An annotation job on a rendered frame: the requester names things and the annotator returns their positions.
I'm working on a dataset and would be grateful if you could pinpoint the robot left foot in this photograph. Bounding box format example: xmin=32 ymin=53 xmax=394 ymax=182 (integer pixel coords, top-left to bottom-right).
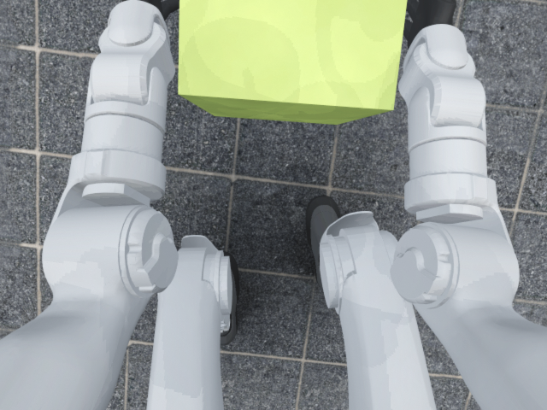
xmin=221 ymin=251 xmax=239 ymax=346

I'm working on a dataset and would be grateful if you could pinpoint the robot right shin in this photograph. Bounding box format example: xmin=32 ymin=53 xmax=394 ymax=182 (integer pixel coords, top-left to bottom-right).
xmin=321 ymin=211 xmax=398 ymax=266

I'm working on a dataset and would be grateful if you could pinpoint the robot left upper arm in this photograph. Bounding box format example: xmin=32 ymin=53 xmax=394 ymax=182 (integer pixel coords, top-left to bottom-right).
xmin=0 ymin=205 xmax=179 ymax=410

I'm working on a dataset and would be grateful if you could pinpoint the robot right forearm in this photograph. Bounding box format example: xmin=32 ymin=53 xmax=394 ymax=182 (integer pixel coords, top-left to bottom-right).
xmin=398 ymin=24 xmax=514 ymax=250

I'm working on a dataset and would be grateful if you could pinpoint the robot left hand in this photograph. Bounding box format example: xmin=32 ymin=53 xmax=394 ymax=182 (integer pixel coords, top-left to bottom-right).
xmin=122 ymin=0 xmax=179 ymax=21

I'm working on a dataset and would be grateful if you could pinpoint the robot left forearm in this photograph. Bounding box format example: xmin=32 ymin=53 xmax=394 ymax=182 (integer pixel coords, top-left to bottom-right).
xmin=42 ymin=0 xmax=175 ymax=282

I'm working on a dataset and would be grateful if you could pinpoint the robot right hand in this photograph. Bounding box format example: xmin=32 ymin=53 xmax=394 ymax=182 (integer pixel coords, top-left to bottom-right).
xmin=403 ymin=0 xmax=456 ymax=50

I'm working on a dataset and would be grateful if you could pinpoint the carton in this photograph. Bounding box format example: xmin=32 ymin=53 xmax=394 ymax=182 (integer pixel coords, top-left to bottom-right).
xmin=178 ymin=0 xmax=407 ymax=125

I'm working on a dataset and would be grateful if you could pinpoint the robot right upper arm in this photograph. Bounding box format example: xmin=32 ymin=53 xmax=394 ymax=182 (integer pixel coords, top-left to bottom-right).
xmin=390 ymin=222 xmax=547 ymax=410

